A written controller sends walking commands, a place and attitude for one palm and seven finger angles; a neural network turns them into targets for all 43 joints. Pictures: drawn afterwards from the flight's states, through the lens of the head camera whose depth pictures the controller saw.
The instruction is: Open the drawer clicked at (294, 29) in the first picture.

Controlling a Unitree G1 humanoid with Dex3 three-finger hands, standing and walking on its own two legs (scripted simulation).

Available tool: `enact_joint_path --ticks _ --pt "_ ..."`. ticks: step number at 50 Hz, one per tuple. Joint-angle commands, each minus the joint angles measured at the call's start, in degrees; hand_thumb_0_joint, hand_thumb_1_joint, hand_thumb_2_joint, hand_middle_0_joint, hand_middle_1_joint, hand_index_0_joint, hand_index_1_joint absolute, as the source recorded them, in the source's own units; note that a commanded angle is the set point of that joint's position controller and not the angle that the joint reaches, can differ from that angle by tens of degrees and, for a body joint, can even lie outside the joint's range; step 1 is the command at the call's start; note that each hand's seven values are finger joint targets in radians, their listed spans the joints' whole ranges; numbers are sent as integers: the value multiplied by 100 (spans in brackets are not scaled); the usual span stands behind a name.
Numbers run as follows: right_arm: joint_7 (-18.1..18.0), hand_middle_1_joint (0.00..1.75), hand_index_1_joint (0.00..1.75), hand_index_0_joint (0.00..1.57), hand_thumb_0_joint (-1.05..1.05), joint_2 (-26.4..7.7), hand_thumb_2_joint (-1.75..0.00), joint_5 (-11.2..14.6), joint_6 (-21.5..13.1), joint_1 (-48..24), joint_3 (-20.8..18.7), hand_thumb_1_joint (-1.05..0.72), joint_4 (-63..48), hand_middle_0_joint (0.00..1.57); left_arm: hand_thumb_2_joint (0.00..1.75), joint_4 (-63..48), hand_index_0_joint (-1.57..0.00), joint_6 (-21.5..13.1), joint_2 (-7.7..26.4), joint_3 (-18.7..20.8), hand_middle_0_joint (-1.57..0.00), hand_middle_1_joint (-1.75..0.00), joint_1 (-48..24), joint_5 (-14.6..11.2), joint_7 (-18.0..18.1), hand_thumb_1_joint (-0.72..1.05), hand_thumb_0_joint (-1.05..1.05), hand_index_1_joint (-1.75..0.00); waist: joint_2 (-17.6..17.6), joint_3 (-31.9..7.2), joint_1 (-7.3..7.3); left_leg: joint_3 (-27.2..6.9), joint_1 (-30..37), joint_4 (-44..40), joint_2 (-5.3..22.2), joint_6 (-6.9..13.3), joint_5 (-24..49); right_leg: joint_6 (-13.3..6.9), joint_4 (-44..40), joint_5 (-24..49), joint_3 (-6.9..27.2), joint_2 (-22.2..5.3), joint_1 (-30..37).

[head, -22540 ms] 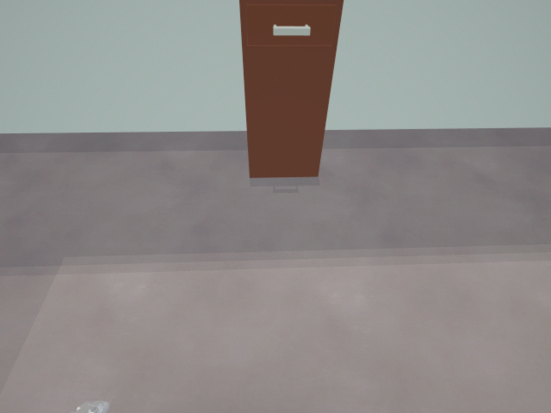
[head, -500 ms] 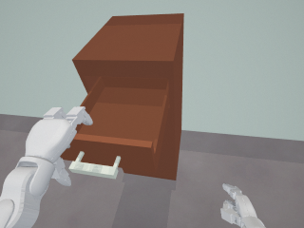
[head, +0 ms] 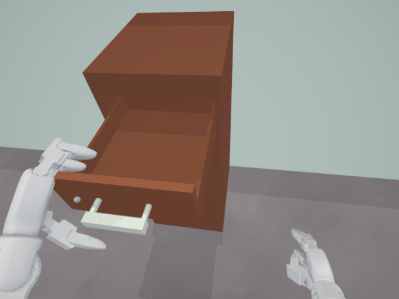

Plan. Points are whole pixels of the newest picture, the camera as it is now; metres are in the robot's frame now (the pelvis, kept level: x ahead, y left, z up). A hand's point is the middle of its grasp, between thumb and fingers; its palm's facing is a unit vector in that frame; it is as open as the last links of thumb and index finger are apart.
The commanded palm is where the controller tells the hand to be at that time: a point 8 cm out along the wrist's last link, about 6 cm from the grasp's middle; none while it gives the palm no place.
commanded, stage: draw the hand back to the body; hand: left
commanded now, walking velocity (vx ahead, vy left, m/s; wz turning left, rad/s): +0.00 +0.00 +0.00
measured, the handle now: (118, 214) +0.27 +0.23 +0.01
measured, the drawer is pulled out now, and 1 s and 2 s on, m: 0.29 0.29 0.29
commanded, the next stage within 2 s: step back with the hand held close in 0.88 s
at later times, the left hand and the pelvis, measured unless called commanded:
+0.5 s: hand (57, 191) +0.21 +0.24 +0.18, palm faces +0.40 -0.82 -0.41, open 10.2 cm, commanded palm +0.15 +0.28 +0.20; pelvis +0.02 +0.01 +0.00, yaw +0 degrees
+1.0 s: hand (42, 205) +0.19 +0.25 +0.18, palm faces +0.45 -0.80 -0.39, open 7.5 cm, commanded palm +0.13 +0.29 +0.20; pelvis +0.00 +0.01 +0.00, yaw +0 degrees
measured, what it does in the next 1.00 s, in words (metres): stands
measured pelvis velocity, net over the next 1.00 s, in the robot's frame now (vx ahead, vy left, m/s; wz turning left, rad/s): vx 0.00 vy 0.01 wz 0.00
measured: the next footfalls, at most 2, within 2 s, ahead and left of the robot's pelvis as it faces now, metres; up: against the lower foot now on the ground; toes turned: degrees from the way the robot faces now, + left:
none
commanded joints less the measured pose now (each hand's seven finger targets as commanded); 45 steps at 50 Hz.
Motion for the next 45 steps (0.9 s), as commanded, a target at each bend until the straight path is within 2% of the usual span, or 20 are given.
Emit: enact_joint_path --ticks 1,3,4,7,9,11,15,19,23,24,26,28,31,33,34,36,38,41,43,45 --pt "-184 30 30 20 0 -406 -90 -76 -812 -430 -144 -90 -784 20 40 -1381 -28 -715 541 960 -28 -104 -584 -1054 557 -26 0 -104 -201 -862 -96 237 143 -459 -226 223 831 -39 -537 493 -82 193 503" --pt "-169 30 30 20 0 -441 -90 -103 -915 -381 -165 -90 -697 20 43 -1422 -28 -780 625 1061 -28 -100 -585 -1052 596 -18 0 -100 -27 -608 -79 245 87 -468 -235 198 978 -59 -646 658 -47 210 466" --pt "-160 30 30 20 0 -422 -90 -105 -937 -335 -152 -90 -699 20 45 -1359 -27 -797 450 926 -27 -98 -532 -1068 584 -15 0 -98 -64 -556 -108 223 17 -508 -232 192 1035 -62 -608 733 -73 193 537" --pt "-102 30 30 20 0 -425 -90 -112 -981 -286 -193 -90 -713 20 50 -1556 -27 -846 431 924 -27 -91 -442 -1060 558 -5 0 -91 166 -744 -75 213 62 -448 -246 180 1438 -89 -488 1124 -52 195 707" --pt "-89 30 30 20 0 -444 -90 -109 -1001 -286 -216 -90 -693 20 52 -1377 -26 -831 360 924 -26 -86 -191 -1091 528 2 0 -86 -94 -601 -79 218 -5 -455 -219 166 1493 -72 -515 1205 -81 216 697" --pt "-63 30 30 20 0 -443 -90 -103 -1000 -274 -242 -90 -713 20 55 -1489 -26 -851 368 957 -26 -82 -107 -1102 517 9 0 -82 -174 -726 -71 204 10 -427 -217 168 1621 -72 -458 1318 -92 229 759" --pt "-28 30 30 20 0 -480 -90 -85 -976 -223 -285 -90 -731 20 62 -1599 -25 -841 428 1044 -25 -73 -24 -1095 505 23 0 -73 -91 -852 -78 175 26 -388 -215 151 1862 -78 -405 1502 -76 233 804" --pt "-50 30 30 20 0 -489 -90 -88 -983 -209 -323 -90 -695 20 68 -1485 -24 -825 438 1141 -24 -64 246 -1090 531 37 0 -64 -251 -859 -71 207 68 -383 -199 136 2023 -53 -412 1601 -125 265 779" --pt "-64 30 30 20 0 -496 -90 -77 -934 -235 -359 -90 -684 20 74 -1533 -23 -797 613 1342 -23 -55 120 -1087 543 51 0 -55 -284 -832 -63 198 87 -354 -219 147 1904 -70 -483 1559 -68 278 691" --pt "-75 30 30 20 0 -455 -90 -74 -910 -212 -331 -90 -663 20 75 -1263 -22 -762 433 1256 -22 -52 338 -1115 549 55 0 -52 -298 -717 -69 221 9 -413 -201 129 1822 -53 -480 1454 -117 271 696" --pt "-79 30 30 20 0 -446 -90 -61 -890 -229 -335 -90 -672 20 78 -1297 -22 -754 413 1246 -22 -48 276 -1126 543 62 0 -48 -276 -675 -81 222 -2 -423 -201 133 1713 -53 -495 1350 -99 271 647" --pt "-87 30 30 20 0 -483 -90 -64 -892 -251 -346 -90 -679 20 81 -1484 -22 -755 576 1332 -22 -43 17 -1101 542 69 0 -43 -96 -672 -86 178 73 -429 -229 131 1594 -81 -587 1227 -47 290 568" --pt "-95 30 30 20 0 -452 -90 -69 -884 -248 -310 -90 -695 20 86 -1304 -21 -722 412 1217 -21 -37 138 -1123 554 80 0 -37 -340 -653 -80 153 -12 -490 -213 137 1478 -59 -546 1080 -105 288 627" --pt "-100 30 30 20 0 -479 -90 -80 -905 -264 -323 -90 -695 20 88 -1484 -20 -710 529 1254 -20 -32 -54 -1096 555 87 0 -32 -108 -660 -83 133 53 -466 -245 142 1412 -83 -624 1045 -38 286 568" --pt "-110 30 30 20 0 -435 -90 -80 -901 -248 -296 -90 -671 20 90 -1219 -20 -674 356 1155 -20 -30 170 -1119 560 90 0 -30 -271 -524 -92 162 -16 -503 -223 136 1374 -61 -618 1007 -91 284 565" --pt "-99 30 30 20 0 -447 -90 -78 -908 -266 -302 -90 -694 20 90 -1375 -20 -689 412 1184 -20 -30 78 -1115 563 90 0 -30 -253 -640 -81 132 -12 -493 -229 135 1350 -73 -581 969 -73 287 626" --pt "-100 30 30 20 0 -468 -90 -83 -931 -264 -298 -90 -693 20 90 -1619 -20 -690 581 1265 -20 -30 -139 -1065 576 90 0 -30 180 -689 -73 108 57 -480 -257 114 1369 -110 -605 973 -24 282 611" --pt "-94 30 30 20 0 -418 -90 -83 -934 -263 -283 -90 -691 20 90 -1344 -20 -677 416 1208 -20 -30 154 -1116 587 90 0 -30 -315 -576 -61 84 -89 -527 -227 110 1258 -88 -574 864 -88 283 634" --pt "-101 30 30 20 0 -457 -90 -81 -932 -277 -296 -90 -698 20 90 -1542 -20 -690 577 1293 -20 -30 -64 -1088 586 90 0 -30 -75 -614 -69 59 -17 -514 -252 111 1238 -110 -635 831 -38 291 590" --pt "-89 30 30 20 0 -424 -90 -69 -927 -258 -276 -90 -709 20 90 -1460 -20 -686 438 1176 -20 -30 -31 -1096 578 90 0 -30 -121 -510 -89 51 -101 -553 -243 103 1116 -100 -613 713 -51 266 577"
